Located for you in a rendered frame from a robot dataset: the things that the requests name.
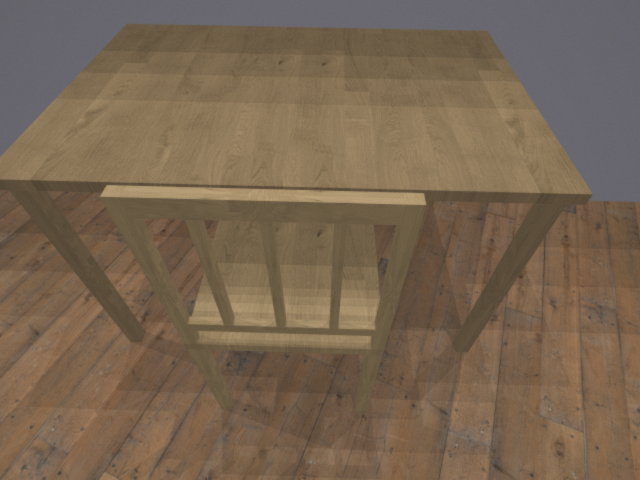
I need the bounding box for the table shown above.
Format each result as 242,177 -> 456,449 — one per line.
0,24 -> 593,352

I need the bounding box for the chair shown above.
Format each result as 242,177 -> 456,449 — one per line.
100,185 -> 426,414

